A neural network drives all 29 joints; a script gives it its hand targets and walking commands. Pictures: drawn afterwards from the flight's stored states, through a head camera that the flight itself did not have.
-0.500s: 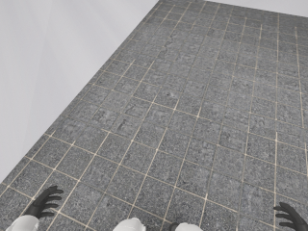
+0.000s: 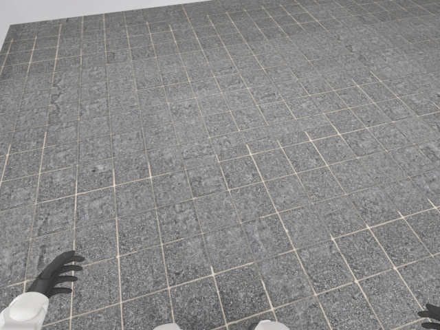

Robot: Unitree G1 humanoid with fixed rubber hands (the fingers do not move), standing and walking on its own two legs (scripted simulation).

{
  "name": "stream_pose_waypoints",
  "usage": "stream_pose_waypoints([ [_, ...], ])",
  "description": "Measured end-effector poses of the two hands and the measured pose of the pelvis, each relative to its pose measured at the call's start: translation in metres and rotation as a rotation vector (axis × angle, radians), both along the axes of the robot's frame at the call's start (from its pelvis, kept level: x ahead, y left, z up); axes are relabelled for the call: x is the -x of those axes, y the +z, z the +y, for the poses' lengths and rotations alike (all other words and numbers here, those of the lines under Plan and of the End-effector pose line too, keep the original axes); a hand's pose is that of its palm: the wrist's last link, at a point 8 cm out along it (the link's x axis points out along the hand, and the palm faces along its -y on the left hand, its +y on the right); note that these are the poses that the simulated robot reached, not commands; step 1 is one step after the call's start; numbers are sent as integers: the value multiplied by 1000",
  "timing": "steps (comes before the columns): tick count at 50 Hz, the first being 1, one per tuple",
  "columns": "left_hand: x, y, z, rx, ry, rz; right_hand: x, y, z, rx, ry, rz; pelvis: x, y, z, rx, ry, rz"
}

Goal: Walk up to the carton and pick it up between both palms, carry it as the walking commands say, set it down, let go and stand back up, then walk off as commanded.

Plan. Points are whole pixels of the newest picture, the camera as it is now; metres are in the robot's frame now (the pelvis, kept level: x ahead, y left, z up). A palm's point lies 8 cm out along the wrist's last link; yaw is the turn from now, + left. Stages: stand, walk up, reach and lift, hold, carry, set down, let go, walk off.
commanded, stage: walk up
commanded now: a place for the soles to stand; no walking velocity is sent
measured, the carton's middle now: out of the picture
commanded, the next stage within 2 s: none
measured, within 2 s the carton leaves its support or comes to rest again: neither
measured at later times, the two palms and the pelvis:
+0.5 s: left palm (206, 165) +0.46 +0.04 -0.04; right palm out of the picture -0.08 -0.46 -0.03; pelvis +0.09 -0.10 +0.00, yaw -31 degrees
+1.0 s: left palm (319, 121) +0.61 -0.26 -0.04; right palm out of the picture -0.08 -0.51 -0.03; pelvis +0.22 -0.26 +0.01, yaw -56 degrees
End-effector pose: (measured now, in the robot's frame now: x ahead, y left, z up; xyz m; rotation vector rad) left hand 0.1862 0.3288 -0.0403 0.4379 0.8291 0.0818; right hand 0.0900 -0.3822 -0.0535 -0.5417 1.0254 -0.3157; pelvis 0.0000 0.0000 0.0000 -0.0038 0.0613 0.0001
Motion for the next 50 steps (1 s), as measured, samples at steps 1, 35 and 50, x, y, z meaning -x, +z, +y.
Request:
stream_pose_waypoints([
  [1, -4, -1, -4, 2, -11, 10, 4, -3, 1, -8, -11, 4, -3, 0, -1, 2, -24, 0],
  [35, -290, -26, -299, 15, -584, 99, 96, 0, -96, -15, -620, -40, -154, 0, -142, 34, -711, -28],
  [50, -423, 2, -591, 101, -1015, -14, 168, 27, -130, 61, -1000, 18, -221, 6, -257, 1, -972, -46],
])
